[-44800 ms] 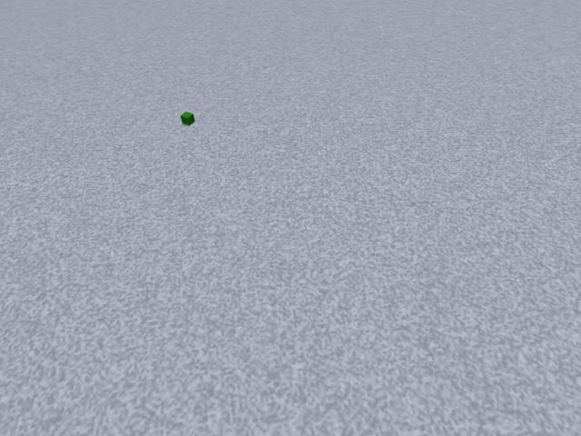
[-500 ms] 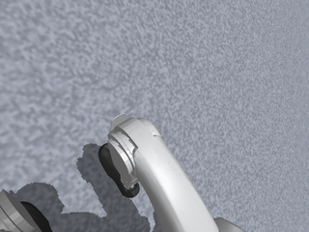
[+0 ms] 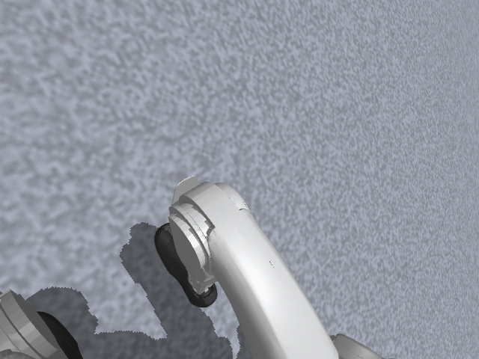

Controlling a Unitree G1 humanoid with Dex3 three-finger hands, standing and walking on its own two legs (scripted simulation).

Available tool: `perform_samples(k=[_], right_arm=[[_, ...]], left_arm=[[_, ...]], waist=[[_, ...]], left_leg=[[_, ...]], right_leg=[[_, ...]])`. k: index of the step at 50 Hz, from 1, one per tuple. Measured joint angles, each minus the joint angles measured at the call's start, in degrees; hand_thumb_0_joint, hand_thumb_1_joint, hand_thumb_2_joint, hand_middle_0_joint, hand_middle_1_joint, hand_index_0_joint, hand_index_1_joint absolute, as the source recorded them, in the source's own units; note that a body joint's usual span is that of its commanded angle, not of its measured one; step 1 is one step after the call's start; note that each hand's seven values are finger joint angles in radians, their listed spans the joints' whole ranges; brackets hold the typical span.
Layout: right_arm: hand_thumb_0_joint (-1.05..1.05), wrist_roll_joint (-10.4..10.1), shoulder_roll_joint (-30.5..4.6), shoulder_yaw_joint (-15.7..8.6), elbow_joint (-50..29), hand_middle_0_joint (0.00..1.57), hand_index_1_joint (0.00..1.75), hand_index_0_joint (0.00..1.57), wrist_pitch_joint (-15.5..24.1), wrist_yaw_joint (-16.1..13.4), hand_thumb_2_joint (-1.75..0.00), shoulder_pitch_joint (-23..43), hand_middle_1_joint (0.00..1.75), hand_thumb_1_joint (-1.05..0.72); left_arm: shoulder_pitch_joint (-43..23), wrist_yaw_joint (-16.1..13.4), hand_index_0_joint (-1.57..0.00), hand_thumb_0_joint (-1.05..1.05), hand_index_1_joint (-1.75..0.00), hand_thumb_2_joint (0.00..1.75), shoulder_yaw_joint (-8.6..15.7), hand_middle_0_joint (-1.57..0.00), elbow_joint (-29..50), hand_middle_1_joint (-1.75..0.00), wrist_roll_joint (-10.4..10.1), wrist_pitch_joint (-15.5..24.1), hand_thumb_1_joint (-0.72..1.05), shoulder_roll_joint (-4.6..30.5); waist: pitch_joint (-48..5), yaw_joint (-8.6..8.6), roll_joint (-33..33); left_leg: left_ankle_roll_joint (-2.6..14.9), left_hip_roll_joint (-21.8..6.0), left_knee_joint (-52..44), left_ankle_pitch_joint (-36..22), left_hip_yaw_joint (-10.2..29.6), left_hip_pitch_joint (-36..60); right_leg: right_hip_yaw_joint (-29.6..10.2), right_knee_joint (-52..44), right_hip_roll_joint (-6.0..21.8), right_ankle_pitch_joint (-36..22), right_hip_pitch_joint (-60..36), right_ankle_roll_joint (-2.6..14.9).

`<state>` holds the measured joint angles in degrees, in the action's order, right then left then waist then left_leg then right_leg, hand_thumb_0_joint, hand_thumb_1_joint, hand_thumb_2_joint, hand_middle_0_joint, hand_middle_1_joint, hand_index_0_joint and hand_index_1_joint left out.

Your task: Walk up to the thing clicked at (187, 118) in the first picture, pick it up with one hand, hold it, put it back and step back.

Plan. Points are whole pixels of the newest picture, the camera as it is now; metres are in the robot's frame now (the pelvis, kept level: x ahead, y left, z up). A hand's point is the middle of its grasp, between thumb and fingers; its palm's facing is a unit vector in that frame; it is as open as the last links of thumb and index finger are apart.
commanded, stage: close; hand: left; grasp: from above
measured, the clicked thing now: out of the picture +0.46 +0.33 -0.31
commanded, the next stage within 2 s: settle in 0.14 s
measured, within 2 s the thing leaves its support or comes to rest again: leaves its support in 0.64 s
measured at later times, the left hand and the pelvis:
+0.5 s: hand out of the picture +0.45 +0.32 -0.28, palm faces -0.15 -0.42 -0.89, open 8.6 cm; pelvis +0.00 +0.00 +0.00, yaw +0 degrees
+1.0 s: hand out of the picture +0.45 +0.35 -0.20, palm faces -0.19 -0.40 -0.89, open 7.5 cm; pelvis +0.00 +0.00 +0.01, yaw +2 degrees
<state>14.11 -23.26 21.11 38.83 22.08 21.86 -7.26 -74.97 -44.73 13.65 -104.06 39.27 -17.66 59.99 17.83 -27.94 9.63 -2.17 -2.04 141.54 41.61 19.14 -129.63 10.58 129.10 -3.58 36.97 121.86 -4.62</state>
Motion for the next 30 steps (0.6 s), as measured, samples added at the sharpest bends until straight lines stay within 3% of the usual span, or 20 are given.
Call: perform_samples(k=[18, 30], right_arm=[[0.01, 0.0, -0.2, 0.1, -0.2, 0.19, 0.3, 0.19, 0.0, 0.2, -0.9, -0.2, 0.29, -0.91], [0.01, -0.8, 0.0, -0.6, 0.0, 0.19, 0.3, 0.19, -0.4, 0.3, -0.9, -0.9, 0.29, -0.92]], left_arm=[[0.1, -0.2, -0.79, -0.01, -0.49, 0.37, -0.1, -0.74, 0.1, -0.48, -0.4, 0.1, 0.2, 0.2], [0.3, 0.5, -0.85, -0.01, -0.45, 0.35, 1.9, -0.79, 1.5, -0.45, -1.1, -1.0, 0.18, -0.8]], waist=[[0.0, -0.09, 0.0], [-0.3, 1.07, -0.4]], left_leg=[[-0.1, 0.0, 0.0, -0.1, 0.0, 0.0], [-0.24, -0.1, -0.3, -0.3, -0.2, 0.0]], right_leg=[[0.0, 0.1, 0.0, -0.1, 0.2, 0.05], [-0.1, 0.0, 0.1, -0.4, 0.4, 0.28]])
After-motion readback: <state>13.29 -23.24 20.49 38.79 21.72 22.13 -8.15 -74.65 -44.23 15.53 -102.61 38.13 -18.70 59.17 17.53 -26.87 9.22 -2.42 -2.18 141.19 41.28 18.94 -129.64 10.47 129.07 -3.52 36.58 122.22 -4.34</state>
